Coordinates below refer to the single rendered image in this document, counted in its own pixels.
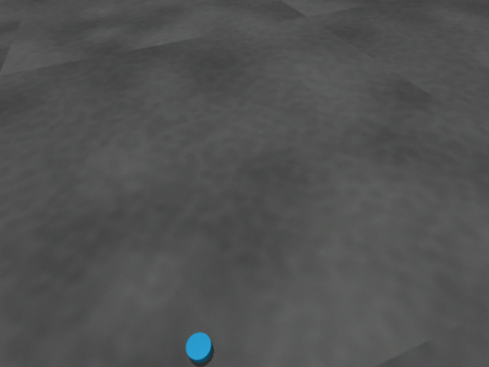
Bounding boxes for tin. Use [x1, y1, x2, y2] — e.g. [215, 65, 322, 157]
[186, 333, 212, 363]

